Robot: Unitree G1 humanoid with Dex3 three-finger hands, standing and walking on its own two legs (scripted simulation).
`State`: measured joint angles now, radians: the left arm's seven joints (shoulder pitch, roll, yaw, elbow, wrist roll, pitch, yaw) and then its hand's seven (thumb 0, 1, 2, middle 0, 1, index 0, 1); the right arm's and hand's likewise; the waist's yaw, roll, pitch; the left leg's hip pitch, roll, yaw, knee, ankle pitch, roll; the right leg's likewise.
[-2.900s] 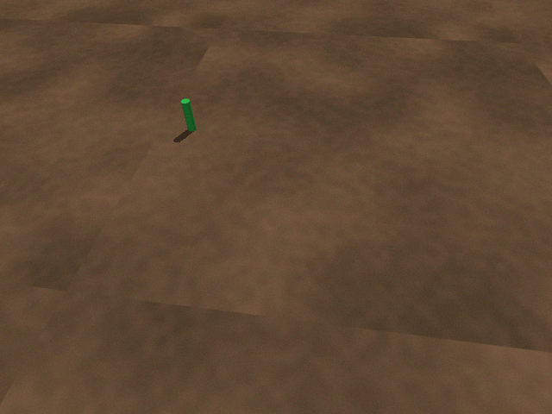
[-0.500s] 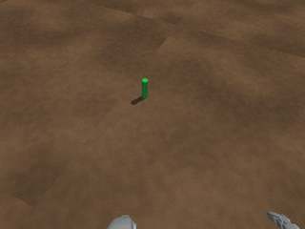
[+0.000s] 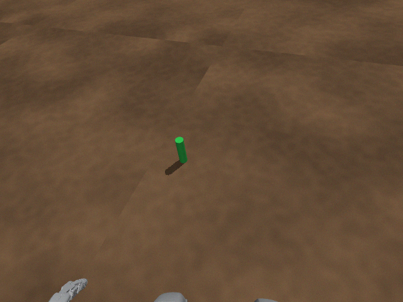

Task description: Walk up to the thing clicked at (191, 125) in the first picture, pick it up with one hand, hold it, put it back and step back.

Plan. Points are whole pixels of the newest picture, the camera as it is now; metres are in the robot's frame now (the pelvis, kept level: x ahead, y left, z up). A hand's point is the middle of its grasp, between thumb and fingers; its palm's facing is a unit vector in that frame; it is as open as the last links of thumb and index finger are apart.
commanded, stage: walk up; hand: left
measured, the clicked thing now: (181, 150) +1.01 +0.22 -0.66
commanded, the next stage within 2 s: none
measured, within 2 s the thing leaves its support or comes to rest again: neither
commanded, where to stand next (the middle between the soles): +0.64 +0.02 m, yaw +0 degrees
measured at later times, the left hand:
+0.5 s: hand (96, 253) +0.25 +0.31 -0.15, palm faces -0.06 -0.95 -0.32, open 7.4 cm
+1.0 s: hand (128, 177) +0.45 +0.26 -0.11, palm faces -0.03 -0.92 -0.40, open 7.4 cm
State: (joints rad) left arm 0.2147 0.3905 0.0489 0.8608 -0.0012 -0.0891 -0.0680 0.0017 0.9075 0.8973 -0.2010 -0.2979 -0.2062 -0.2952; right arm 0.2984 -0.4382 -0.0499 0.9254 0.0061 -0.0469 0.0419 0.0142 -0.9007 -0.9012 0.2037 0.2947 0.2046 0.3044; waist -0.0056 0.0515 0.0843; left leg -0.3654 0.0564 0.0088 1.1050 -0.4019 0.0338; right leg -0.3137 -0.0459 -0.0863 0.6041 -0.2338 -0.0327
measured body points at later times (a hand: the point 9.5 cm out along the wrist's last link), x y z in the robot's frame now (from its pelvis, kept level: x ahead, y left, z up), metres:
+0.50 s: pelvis +0.20 +0.03 +0.01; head +0.22 +0.07 +0.46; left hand +0.25 +0.36 -0.13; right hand +0.28 -0.29 -0.08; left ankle +0.24 +0.14 -0.73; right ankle +0.23 -0.12 -0.67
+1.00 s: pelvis +0.39 -0.02 +0.01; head +0.41 -0.04 +0.46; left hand +0.45 +0.31 -0.08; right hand +0.46 -0.33 -0.12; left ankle +0.46 +0.14 -0.69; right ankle +0.40 -0.13 -0.73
